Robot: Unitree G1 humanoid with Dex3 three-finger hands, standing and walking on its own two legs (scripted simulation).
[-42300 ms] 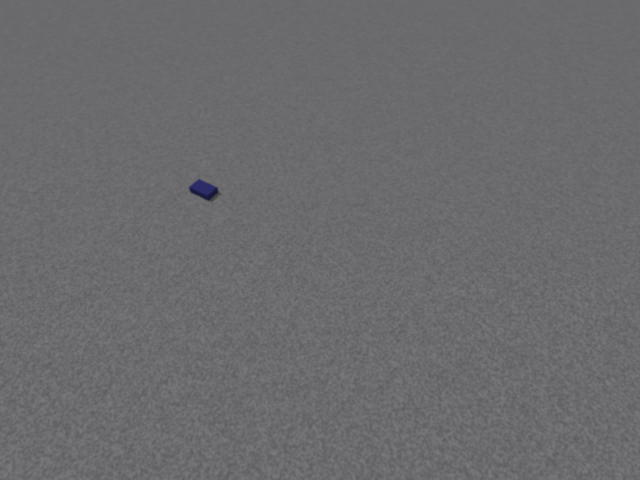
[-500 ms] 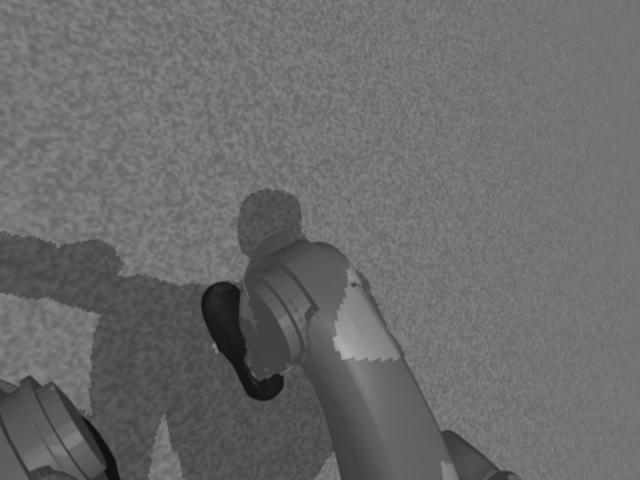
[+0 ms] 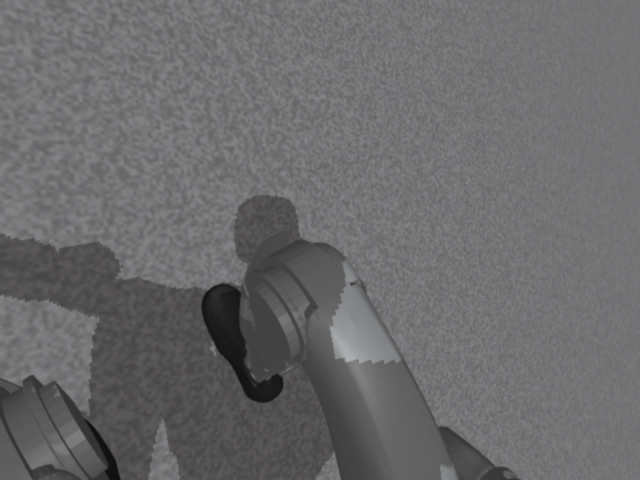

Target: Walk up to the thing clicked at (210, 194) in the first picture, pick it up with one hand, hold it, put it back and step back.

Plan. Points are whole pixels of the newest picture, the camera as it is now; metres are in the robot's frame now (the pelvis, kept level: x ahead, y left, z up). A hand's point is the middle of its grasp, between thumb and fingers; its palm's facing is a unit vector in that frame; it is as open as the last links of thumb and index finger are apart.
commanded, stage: close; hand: left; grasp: from above
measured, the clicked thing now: out of the picture +0.52 +0.31 -0.30
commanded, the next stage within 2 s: settle in 0.80 s
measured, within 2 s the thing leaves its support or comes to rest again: leaves its support in 1.22 s
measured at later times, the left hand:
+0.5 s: hand out of the picture +0.50 +0.30 -0.26, palm faces -0.45 -0.11 -0.89, open 9.5 cm
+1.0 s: hand out of the picture +0.50 +0.30 -0.26, palm faces -0.44 -0.11 -0.89, open 9.4 cm
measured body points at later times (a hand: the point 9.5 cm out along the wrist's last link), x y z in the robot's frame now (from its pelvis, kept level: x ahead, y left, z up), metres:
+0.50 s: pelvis +0.00 +0.00 +0.00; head +0.31 +0.13 +0.30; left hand +0.52 +0.30 -0.21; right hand +0.02 -0.25 -0.03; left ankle +0.06 +0.11 -0.28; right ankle +0.16 -0.13 -0.28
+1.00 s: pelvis +0.00 +0.00 +0.00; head +0.31 +0.13 +0.30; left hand +0.52 +0.30 -0.21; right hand +0.02 -0.25 -0.03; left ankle +0.06 +0.11 -0.28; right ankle +0.16 -0.13 -0.28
